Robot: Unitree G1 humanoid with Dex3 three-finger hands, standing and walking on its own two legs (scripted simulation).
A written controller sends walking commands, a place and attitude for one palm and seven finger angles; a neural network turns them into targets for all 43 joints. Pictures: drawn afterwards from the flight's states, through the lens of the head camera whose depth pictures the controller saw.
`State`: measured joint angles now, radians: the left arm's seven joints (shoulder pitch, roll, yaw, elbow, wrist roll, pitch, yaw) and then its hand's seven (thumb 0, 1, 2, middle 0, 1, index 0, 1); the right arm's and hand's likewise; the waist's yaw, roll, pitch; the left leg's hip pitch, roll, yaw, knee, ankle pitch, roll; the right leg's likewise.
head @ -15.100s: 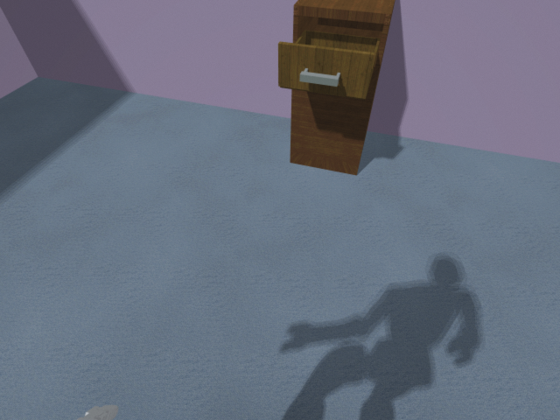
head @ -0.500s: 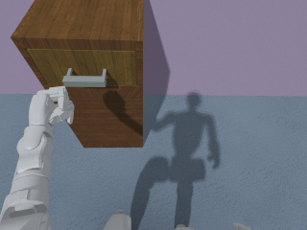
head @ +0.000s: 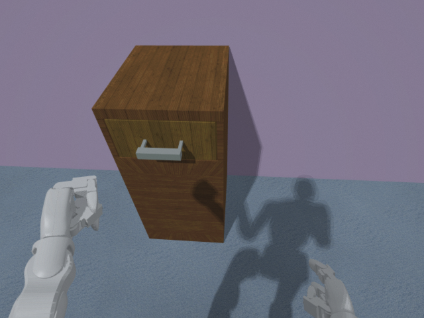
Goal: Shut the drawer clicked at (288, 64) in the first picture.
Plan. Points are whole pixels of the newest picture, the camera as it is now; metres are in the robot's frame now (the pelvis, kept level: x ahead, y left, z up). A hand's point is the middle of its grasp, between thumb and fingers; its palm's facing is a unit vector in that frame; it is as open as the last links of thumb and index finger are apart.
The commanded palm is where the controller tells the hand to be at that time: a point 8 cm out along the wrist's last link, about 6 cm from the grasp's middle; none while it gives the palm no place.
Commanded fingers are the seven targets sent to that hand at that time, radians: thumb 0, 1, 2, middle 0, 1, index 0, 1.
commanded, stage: draw the hand back to the body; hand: left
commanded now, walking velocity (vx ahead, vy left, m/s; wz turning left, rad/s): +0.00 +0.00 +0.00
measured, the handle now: (160, 148) +0.60 +0.22 -0.07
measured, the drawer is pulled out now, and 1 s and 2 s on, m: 0.00 0.00 0.00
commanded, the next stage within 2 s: step back with the hand held close in 0.50 s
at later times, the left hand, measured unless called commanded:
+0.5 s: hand (56, 236) +0.18 +0.23 +0.17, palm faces +0.40 -0.83 -0.39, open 3.3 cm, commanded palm +0.14 +0.27 +0.18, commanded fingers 0.00 0.90 0.90 -1.40 -1.60 -1.40 -1.60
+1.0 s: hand (56, 239) +0.18 +0.23 +0.15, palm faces +0.24 -0.83 -0.51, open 3.3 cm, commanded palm +0.13 +0.28 +0.18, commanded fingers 0.00 0.90 0.90 -1.40 -1.60 -1.40 -1.60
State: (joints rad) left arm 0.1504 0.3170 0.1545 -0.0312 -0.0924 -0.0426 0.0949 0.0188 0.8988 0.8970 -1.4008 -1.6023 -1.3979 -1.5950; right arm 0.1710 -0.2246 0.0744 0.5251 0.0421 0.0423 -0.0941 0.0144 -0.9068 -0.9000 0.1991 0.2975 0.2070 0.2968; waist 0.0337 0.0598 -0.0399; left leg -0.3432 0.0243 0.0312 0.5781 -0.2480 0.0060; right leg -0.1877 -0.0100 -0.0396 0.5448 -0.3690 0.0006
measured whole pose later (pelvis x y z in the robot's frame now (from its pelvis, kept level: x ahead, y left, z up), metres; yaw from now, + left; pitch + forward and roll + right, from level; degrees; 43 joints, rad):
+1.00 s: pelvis -0.01 +0.00 +0.01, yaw -1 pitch +1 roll -1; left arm 0.66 0.41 0.34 -0.55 -0.09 -0.14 0.08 0.02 0.89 0.90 -1.40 -1.60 -1.40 -1.59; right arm 0.17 -0.24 -0.02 0.51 0.01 0.08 -0.07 0.02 -0.91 -0.90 0.20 0.30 0.20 0.30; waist 0.00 0.05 0.05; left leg -0.31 0.03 0.04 0.46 -0.17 0.01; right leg -0.16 0.00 -0.03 0.42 -0.28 0.01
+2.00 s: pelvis -0.23 +0.01 +0.00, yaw +1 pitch +4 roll -1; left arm 0.66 0.48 0.43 -0.72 -0.07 -0.23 0.14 0.02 0.89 0.90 -1.41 -1.60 -1.40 -1.59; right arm 0.20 -0.13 0.03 0.54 -0.02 -0.10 -0.01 0.01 -0.90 -0.90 0.20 0.30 0.21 0.30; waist -0.03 -0.03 -0.02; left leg -0.55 0.06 0.07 0.49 -0.10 0.00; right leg -0.15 0.01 -0.04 0.49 -0.48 -0.04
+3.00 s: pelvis -0.30 +0.01 +0.00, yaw +0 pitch +0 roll -2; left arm 0.42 0.36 0.18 -0.03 0.01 -0.09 0.04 0.00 0.90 0.90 -1.38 -1.58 -1.38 -1.57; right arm 0.16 -0.28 -0.02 0.73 0.00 -0.07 0.01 0.01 -0.91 -0.90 0.20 0.30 0.21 0.30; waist 0.01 0.09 -0.02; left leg -0.39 0.00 0.00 0.59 -0.20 0.03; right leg -0.21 0.01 -0.05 0.55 -0.35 0.00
